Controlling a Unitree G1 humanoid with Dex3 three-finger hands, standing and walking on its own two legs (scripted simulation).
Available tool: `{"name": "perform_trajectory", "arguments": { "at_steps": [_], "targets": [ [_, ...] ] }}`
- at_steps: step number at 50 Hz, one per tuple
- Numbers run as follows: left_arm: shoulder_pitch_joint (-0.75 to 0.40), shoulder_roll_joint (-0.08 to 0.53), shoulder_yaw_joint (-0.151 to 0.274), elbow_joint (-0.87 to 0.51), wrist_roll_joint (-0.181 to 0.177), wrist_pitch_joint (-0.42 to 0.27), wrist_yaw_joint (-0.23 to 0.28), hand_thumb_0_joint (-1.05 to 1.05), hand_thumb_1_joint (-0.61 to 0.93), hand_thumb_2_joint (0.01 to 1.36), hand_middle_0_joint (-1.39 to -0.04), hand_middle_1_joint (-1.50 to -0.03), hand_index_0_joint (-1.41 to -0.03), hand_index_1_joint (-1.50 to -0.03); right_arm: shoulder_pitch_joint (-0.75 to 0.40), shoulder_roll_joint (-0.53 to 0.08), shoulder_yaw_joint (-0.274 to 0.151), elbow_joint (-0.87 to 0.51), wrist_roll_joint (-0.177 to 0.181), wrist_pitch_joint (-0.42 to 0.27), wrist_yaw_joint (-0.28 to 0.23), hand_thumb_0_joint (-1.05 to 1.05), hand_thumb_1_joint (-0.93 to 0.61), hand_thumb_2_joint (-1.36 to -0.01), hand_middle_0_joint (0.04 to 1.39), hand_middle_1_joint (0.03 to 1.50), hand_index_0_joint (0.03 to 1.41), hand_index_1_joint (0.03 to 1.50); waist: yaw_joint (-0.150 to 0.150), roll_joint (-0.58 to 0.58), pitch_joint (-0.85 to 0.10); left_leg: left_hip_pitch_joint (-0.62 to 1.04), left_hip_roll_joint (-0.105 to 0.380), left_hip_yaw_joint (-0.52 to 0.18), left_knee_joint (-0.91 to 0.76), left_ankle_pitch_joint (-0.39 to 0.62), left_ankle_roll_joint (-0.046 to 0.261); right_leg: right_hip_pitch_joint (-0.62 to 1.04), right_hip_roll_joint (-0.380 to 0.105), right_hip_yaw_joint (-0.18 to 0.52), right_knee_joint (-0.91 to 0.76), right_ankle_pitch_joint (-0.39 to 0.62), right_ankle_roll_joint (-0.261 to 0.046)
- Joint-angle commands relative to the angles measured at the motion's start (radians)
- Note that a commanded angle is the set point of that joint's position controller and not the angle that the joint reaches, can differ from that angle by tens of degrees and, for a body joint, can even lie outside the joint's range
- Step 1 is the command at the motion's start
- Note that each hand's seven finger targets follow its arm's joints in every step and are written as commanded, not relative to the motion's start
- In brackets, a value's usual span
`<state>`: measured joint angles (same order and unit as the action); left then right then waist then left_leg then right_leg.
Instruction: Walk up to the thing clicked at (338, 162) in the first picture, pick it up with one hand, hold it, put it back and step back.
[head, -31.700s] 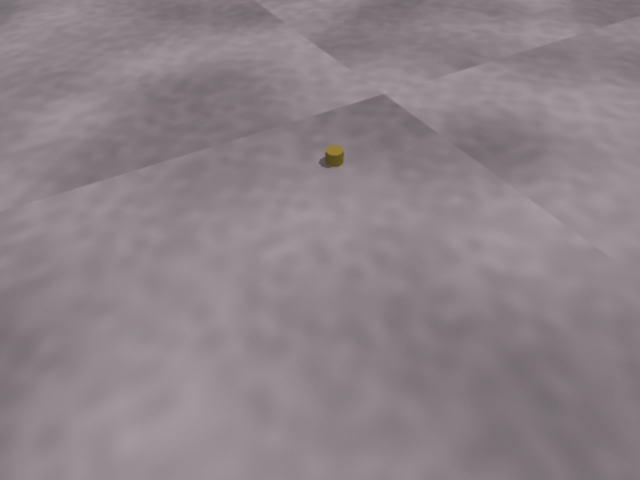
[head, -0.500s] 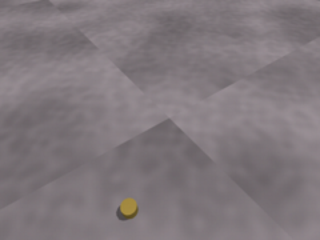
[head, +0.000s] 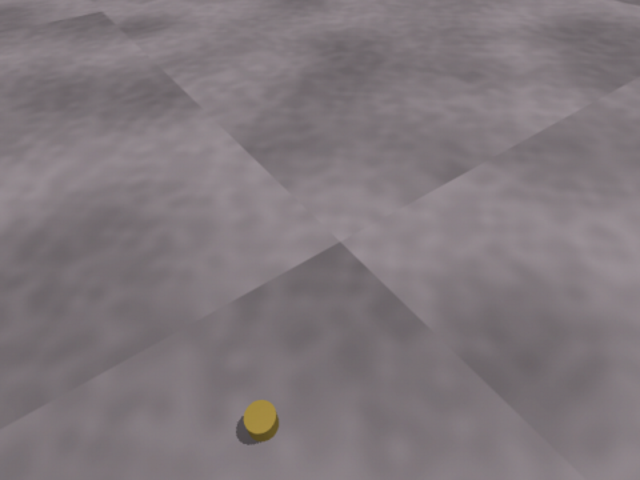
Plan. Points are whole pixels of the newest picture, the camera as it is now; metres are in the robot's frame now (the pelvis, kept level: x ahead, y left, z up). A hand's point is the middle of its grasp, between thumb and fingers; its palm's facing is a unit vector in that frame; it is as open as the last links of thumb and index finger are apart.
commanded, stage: stand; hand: left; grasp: from above
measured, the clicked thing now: (261, 420) +0.44 +0.24 -0.74
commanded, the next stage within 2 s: step back in 1.54 s
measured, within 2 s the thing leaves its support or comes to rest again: neither
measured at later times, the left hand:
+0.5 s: hand out of the picture +0.09 +0.23 -0.16, palm faces +0.02 -0.95 -0.32, open 7.4 cm
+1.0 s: hand out of the picture +0.10 +0.23 -0.15, palm faces +0.01 -0.94 -0.33, open 7.4 cm
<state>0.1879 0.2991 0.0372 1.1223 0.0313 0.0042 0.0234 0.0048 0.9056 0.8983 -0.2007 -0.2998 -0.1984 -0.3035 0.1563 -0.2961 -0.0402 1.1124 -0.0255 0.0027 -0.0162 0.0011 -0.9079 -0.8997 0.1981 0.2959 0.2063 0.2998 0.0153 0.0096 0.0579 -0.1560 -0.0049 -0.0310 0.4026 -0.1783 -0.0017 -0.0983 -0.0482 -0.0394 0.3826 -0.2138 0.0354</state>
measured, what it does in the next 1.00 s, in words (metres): stands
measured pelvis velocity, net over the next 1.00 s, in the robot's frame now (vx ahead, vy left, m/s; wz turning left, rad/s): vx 0.02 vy -0.02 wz -0.01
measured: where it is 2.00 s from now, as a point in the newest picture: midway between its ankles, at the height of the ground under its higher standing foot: outside the picture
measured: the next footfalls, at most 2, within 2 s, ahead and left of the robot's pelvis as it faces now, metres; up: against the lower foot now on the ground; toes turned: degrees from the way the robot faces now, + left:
none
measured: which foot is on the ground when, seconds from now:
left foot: down 0.00-1.00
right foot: down 0.00-1.00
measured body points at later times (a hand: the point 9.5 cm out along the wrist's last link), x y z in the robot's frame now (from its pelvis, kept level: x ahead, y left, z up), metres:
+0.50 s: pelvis +0.02 -0.01 +0.00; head +0.02 -0.02 +0.45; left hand +0.09 +0.27 -0.13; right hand +0.09 -0.30 -0.14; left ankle +0.03 +0.12 -0.74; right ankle +0.00 -0.14 -0.74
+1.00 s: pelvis +0.02 -0.02 +0.00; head +0.03 -0.02 +0.45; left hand +0.10 +0.28 -0.13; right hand +0.10 -0.31 -0.13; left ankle +0.03 +0.12 -0.74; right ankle +0.00 -0.14 -0.74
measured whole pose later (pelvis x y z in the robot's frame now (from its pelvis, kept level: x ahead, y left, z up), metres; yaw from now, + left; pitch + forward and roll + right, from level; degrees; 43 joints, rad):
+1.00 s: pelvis +0.02 -0.02 +0.00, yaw -1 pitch -3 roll +0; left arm 0.10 0.31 0.03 1.14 0.01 -0.01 0.01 0.00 0.91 0.90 -0.20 -0.30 -0.20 -0.30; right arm 0.10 -0.33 -0.01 1.15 -0.02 -0.01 -0.01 0.00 -0.91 -0.90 0.20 0.30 0.21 0.30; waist 0.01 0.01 0.05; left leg -0.11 0.02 -0.03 0.33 -0.17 -0.03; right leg -0.06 -0.02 -0.04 0.31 -0.21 0.01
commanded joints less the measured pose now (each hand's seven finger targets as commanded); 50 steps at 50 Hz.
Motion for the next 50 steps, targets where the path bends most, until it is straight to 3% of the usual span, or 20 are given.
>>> {"name": "perform_trajectory", "arguments": {
  "at_steps": [1, 4, 11, 17, 22, 25, 31, 37, 44, 47, 50],
  "targets": [
    [-0.043, 0.189, 0.031, -0.049, -0.004, -0.026, 0.011, 0.000, 0.899, 0.900, -0.200, -0.300, -0.200, -0.300, -0.042, -0.191, -0.029, -0.055, 0.002, -0.022, -0.007, 0.000, -0.900, -0.900, 0.200, 0.300, 0.200, 0.300, -0.010, 0.010, -0.030, -0.024, 0.094, -0.105, -0.105, -0.051, 0.029, -0.017, -0.073, 0.087, -0.095, -0.018, -0.043],
    [-0.044, 0.190, 0.029, -0.040, -0.005, -0.028, 0.011, 0.000, 0.899, 0.900, -0.200, -0.300, -0.200, -0.300, -0.048, -0.188, -0.022, -0.047, 0.003, -0.024, -0.007, 0.000, -0.900, -0.900, 0.200, 0.300, 0.200, 0.300, -0.007, -0.008, -0.029, -0.002, 0.097, -0.101, -0.099, 0.022, 0.027, -0.016, -0.074, 0.084, -0.096, 0.024, -0.042],
    [-0.057, 0.199, 0.029, -0.029, -0.009, -0.027, 0.009, 0.000, 0.899, 0.900, -0.200, -0.300, -0.200, -0.300, -0.043, -0.192, -0.013, -0.033, 0.005, -0.023, -0.007, 0.000, -0.900, -0.900, 0.200, 0.300, 0.200, 0.300, -0.010, -0.018, -0.022, 0.006, 0.098, -0.093, -0.100, 0.052, 0.024, -0.015, -0.074, 0.083, -0.111, 0.032, -0.042],
    [-0.071, 0.198, 0.033, -0.027, -0.015, -0.027, 0.009, 0.000, 0.899, 0.900, -0.200, -0.300, -0.200, -0.300, -0.044, -0.193, -0.007, -0.026, 0.005, -0.029, -0.013, 0.000, -0.900, -0.900, 0.200, 0.300, 0.200, 0.300, -0.007, 0.004, -0.061, 0.037, 0.111, -0.080, -0.087, 0.193, 0.024, 0.028, -0.082, 0.082, -0.089, 0.161, -0.045],
    [-0.095, 0.201, 0.033, -0.027, -0.015, -0.027, 0.005, 0.000, 0.899, 0.900, -0.200, -0.300, -0.200, -0.300, -0.049, -0.201, -0.004, -0.023, 0.006, -0.030, -0.013, 0.000, -0.900, -0.900, 0.200, 0.300, 0.200, 0.300, -0.012, -0.008, -0.043, 0.031, 0.112, -0.075, -0.099, 0.175, 0.017, 0.021, -0.077, 0.082, -0.101, 0.141, -0.041],
    [-0.099, 0.203, 0.033, -0.030, -0.014, -0.027, 0.005, 0.000, 0.899, 0.900, -0.200, -0.300, -0.200, -0.300, -0.063, -0.208, -0.006, -0.025, 0.007, -0.031, -0.014, 0.000, -0.900, -0.900, 0.200, 0.300, 0.200, 0.300, -0.009, -0.005, -0.064, 0.042, 0.116, -0.073, -0.096, 0.221, 0.016, 0.037, -0.079, 0.078, -0.096, 0.179, -0.040],
    [-0.109, 0.199, 0.031, -0.026, -0.012, -0.024, 0.002, 0.000, 0.899, 0.900, -0.200, -0.300, -0.200, -0.300, -0.087, -0.219, -0.007, -0.025, 0.010, -0.031, -0.014, 0.000, -0.900, -0.900, 0.200, 0.300, 0.200, 0.300, -0.007, 0.005, -0.057, 0.048, 0.120, -0.077, -0.109, 0.171, 0.015, 0.023, -0.077, 0.075, -0.107, 0.132, -0.040],
    [-0.123, 0.213, 0.031, -0.032, -0.016, -0.029, 0.002, 0.000, 0.899, 0.900, -0.200, -0.300, -0.200, -0.300, -0.089, -0.212, -0.005, -0.025, 0.009, -0.033, -0.010, 0.000, -0.900, -0.900, 0.200, 0.300, 0.200, 0.300, -0.012, -0.018, -0.076, 0.070, 0.124, -0.069, -0.100, 0.250, 0.014, 0.032, -0.082, 0.074, -0.099, 0.202, -0.042],
    [-0.121, 0.217, 0.026, -0.039, -0.017, -0.032, 0.002, 0.000, 0.899, 0.900, -0.200, -0.300, -0.200, -0.300, -0.097, -0.232, -0.009, -0.021, 0.010, -0.031, -0.009, 0.000, -0.900, -0.900, 0.200, 0.300, 0.200, 0.300, -0.009, 0.012, -0.101, 0.074, 0.126, -0.062, -0.093, 0.247, 0.017, 0.055, -0.087, 0.081, -0.103, 0.231, -0.045],
    [-0.130, 0.224, 0.027, -0.035, -0.017, -0.030, 0.001, 0.000, 0.899, 0.900, -0.200, -0.300, -0.200, -0.300, -0.093, -0.227, -0.005, -0.019, 0.010, -0.029, -0.008, 0.000, -0.900, -0.900, 0.200, 0.300, 0.200, 0.300, -0.014, 0.000, -0.074, 0.045, 0.123, -0.066, -0.117, 0.172, 0.015, 0.041, -0.083, 0.082, -0.114, 0.152, -0.045],
    [-0.120, 0.224, 0.025, -0.036, -0.016, -0.032, 0.000, 0.000, 0.899, 0.900, -0.200, -0.300, -0.200, -0.300, -0.093, -0.227, -0.006, -0.018, 0.010, -0.029, -0.005, 0.000, -0.900, -0.900, 0.200, 0.300, 0.200, 0.300, -0.011, -0.014, -0.072, 0.054, 0.126, -0.069, -0.116, 0.190, 0.015, 0.032, -0.082, 0.080, -0.117, 0.156, -0.046]
  ]
}}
